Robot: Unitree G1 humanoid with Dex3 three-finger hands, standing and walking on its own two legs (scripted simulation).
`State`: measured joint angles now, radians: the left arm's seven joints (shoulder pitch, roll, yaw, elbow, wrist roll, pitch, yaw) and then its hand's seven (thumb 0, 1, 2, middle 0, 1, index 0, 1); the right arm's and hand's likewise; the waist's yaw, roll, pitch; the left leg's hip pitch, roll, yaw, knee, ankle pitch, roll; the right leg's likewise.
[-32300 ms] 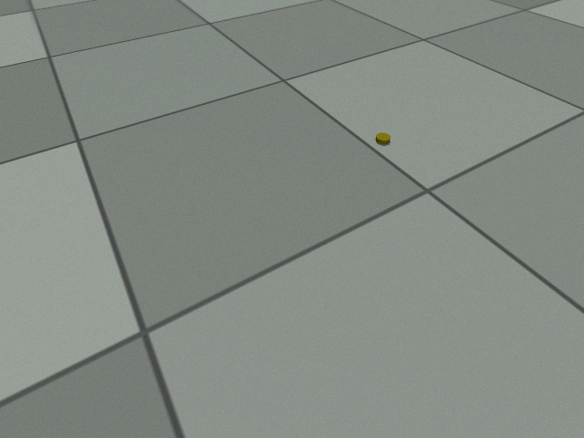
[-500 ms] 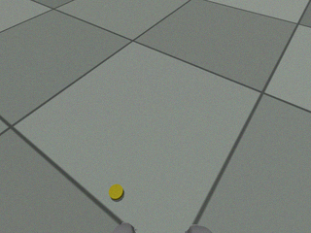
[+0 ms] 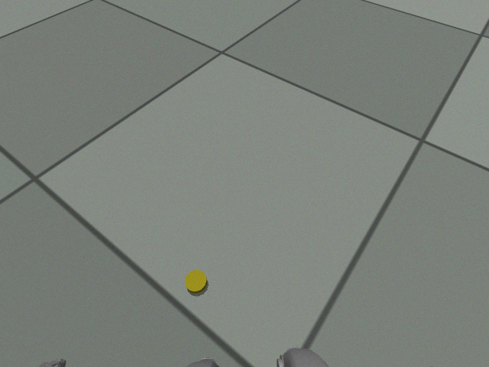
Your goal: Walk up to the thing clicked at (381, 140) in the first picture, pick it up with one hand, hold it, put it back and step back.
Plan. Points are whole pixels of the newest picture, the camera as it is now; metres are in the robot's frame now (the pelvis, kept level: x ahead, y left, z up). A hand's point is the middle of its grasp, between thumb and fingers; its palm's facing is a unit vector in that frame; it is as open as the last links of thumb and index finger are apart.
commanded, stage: walk up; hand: left
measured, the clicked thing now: (196, 281) +0.50 +0.20 -0.73
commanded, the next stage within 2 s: none
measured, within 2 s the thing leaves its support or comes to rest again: neither
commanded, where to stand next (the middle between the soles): +0.11 -0.03 m, yaw +0 degrees
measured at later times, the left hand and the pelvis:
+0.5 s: hand out of the picture +0.03 +0.24 -0.11, palm faces +0.03 -0.81 -0.58, open 7.4 cm; pelvis -0.02 -0.07 -0.01, yaw +2 degrees
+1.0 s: hand out of the picture +0.10 +0.22 -0.16, palm faces +0.07 -0.94 -0.33, open 7.4 cm; pelvis +0.03 -0.07 +0.00, yaw +6 degrees
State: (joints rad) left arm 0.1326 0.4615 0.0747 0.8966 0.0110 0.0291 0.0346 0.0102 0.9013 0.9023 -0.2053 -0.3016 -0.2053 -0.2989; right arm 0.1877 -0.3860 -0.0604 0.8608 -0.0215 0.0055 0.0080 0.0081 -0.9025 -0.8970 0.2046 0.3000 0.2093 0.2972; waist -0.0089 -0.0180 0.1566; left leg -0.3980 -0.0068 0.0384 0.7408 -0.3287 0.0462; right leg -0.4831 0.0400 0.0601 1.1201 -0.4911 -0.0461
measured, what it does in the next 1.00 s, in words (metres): steps on the spot: right foot, then left foot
